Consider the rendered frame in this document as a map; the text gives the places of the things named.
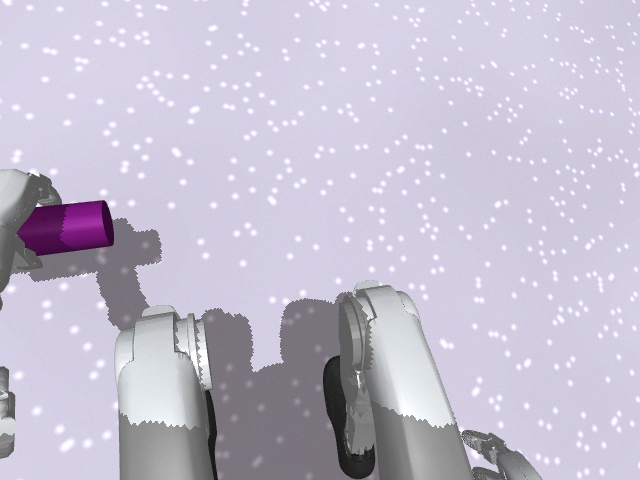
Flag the right robot foot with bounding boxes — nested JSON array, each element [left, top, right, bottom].
[[323, 355, 375, 479]]

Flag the left robot arm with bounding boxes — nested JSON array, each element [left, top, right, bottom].
[[0, 226, 17, 459]]

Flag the left robot hand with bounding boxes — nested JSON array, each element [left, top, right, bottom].
[[0, 169, 62, 270]]

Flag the bottle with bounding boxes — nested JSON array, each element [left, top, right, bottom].
[[16, 200, 114, 256]]

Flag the right robot hand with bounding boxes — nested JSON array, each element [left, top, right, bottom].
[[462, 430, 543, 480]]

